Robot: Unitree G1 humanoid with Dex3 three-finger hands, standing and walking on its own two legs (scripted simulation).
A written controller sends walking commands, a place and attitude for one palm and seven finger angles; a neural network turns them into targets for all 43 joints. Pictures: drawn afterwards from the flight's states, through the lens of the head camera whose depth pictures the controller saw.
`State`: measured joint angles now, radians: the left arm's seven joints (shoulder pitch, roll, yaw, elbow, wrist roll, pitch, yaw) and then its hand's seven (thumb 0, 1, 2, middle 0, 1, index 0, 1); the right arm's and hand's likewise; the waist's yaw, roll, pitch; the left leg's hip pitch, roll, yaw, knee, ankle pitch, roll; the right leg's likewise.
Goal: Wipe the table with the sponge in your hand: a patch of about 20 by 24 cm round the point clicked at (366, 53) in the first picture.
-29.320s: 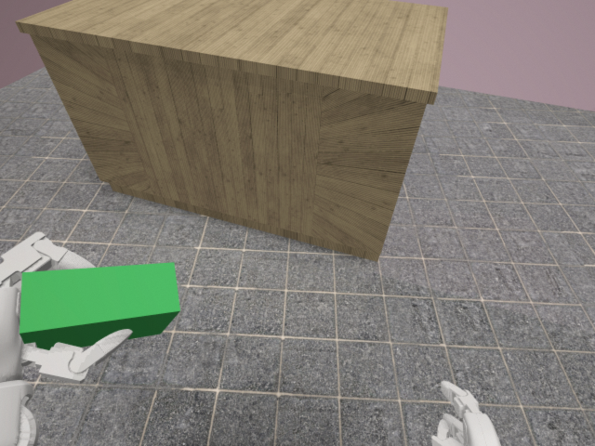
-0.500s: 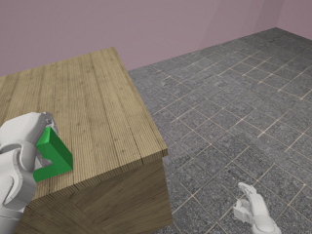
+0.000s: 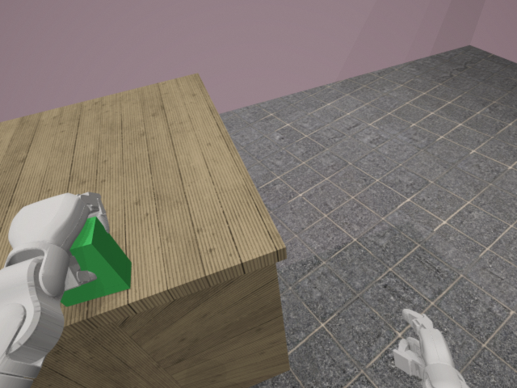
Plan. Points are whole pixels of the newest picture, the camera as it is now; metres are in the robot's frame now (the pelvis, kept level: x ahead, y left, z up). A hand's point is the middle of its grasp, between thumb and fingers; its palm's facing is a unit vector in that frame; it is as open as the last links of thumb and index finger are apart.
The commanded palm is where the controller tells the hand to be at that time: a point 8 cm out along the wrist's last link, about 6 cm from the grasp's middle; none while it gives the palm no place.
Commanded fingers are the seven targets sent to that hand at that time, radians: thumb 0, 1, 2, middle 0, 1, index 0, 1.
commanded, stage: move the sponge above the wiping area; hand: left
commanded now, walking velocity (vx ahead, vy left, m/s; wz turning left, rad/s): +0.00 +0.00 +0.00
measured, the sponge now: (87, 270) +0.23 +0.32 +0.08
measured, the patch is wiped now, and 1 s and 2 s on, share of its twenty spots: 0.05 0.05 0.05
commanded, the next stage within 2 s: lower the sponge onto the table in 1.70 s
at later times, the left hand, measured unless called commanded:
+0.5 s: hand (64, 239) +0.24 +0.32 +0.15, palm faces +0.08 -0.05 -1.00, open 9.3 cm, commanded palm +0.21 +0.33 +0.24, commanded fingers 0.00 0.10 1.30 -1.20 -1.60 -1.20 -1.60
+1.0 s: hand (59, 223) +0.25 +0.32 +0.17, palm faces +0.20 -0.04 -0.98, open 9.3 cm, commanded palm +0.20 +0.32 +0.24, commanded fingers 0.00 0.10 1.30 -1.20 -1.60 -1.20 -1.60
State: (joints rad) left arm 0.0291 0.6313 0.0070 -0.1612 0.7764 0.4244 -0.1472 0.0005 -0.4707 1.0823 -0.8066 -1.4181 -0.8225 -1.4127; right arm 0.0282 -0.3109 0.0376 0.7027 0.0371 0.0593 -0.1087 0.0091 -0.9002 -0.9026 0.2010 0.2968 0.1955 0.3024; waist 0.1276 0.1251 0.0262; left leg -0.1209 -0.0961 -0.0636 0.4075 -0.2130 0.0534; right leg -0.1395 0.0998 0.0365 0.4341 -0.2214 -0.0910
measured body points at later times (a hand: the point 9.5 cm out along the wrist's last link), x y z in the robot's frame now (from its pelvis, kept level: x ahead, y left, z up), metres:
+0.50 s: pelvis +0.01 +0.02 +0.00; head -0.01 -0.02 +0.45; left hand +0.23 +0.32 +0.21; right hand +0.25 -0.19 -0.09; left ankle +0.01 +0.09 -0.74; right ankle +0.01 -0.06 -0.74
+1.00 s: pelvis +0.00 +0.03 +0.00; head -0.02 -0.02 +0.45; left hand +0.23 +0.32 +0.23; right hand +0.26 -0.16 -0.09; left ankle +0.01 +0.09 -0.74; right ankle +0.01 -0.06 -0.74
